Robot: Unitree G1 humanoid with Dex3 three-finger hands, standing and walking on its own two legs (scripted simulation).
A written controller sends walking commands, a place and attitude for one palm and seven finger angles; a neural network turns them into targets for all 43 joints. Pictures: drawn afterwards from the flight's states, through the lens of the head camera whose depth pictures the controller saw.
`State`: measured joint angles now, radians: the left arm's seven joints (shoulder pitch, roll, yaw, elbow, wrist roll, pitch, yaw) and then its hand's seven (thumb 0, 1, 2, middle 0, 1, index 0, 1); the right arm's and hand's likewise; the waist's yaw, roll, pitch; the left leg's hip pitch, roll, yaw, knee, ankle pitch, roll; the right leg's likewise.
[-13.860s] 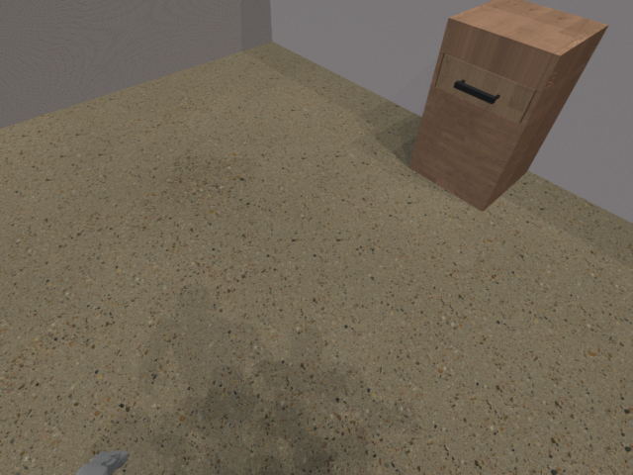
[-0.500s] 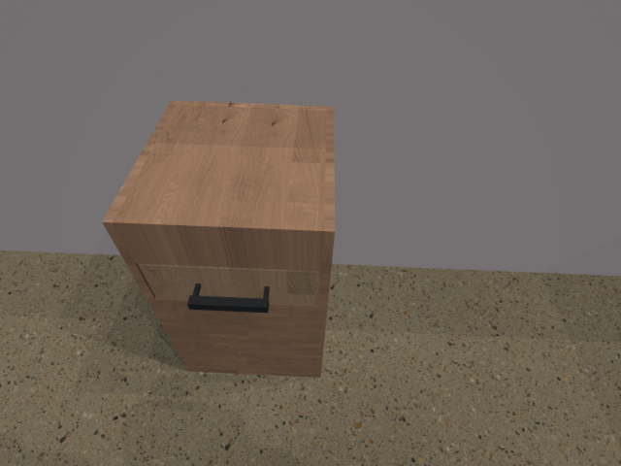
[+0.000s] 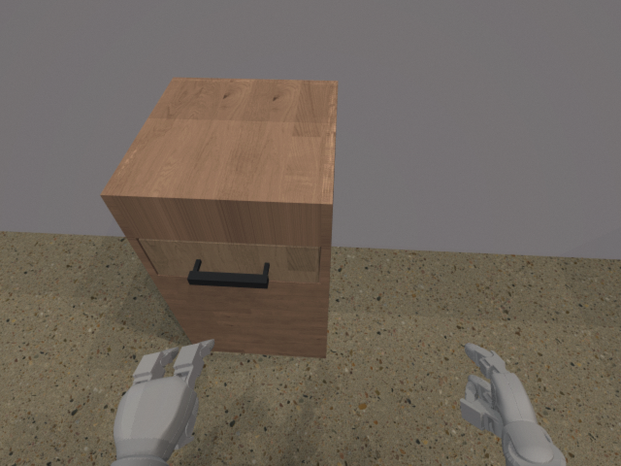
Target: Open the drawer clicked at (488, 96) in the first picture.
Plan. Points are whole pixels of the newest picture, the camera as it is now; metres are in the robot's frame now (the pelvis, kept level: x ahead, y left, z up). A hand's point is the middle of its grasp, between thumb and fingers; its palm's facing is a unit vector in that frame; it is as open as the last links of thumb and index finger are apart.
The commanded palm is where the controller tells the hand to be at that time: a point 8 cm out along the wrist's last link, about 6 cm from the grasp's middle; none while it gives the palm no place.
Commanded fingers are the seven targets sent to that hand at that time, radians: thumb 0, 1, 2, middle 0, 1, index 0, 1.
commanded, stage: raise the hand with hooked fingers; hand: left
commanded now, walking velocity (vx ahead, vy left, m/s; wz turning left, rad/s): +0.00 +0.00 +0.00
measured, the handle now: (230, 272) +0.52 +0.25 -0.22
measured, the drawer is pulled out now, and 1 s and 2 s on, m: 0.00 0.00 0.00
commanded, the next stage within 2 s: move the hooked fingers above the handle in 1.48 s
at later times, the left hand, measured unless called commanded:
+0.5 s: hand (154, 353) +0.24 +0.23 +0.01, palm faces -0.07 -0.12 -0.99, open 11.5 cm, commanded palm +0.22 +0.24 +0.08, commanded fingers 0.00 -0.20 0.43 -0.28 -1.00 -0.28 -1.00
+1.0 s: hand (113, 267) +0.31 +0.29 +0.09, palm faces +0.07 -0.07 -0.99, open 13.7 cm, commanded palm +0.28 +0.29 +0.15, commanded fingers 0.00 -0.50 0.30 -0.30 -1.20 -0.30 -1.20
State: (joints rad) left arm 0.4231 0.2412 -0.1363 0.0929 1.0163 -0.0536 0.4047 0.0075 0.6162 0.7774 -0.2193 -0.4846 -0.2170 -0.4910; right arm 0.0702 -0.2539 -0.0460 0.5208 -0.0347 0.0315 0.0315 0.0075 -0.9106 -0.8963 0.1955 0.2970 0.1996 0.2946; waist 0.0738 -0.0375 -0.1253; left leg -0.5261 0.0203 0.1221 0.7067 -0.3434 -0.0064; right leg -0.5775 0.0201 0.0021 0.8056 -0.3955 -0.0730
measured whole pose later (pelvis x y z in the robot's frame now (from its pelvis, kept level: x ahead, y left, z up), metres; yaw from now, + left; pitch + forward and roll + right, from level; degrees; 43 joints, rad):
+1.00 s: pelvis +0.02 +0.04 +0.02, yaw +1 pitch +3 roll +0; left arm -0.03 0.44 -0.09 0.08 0.97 0.06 0.16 0.00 -0.46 0.32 -0.32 -1.18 -0.31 -1.18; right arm 0.10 -0.21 0.00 0.58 0.01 0.12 0.00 0.01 -0.91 -0.90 0.20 0.30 0.20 0.29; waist 0.07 0.07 -0.05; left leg -0.29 -0.03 0.04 0.52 -0.29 0.04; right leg -0.28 0.00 -0.02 0.54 -0.31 -0.01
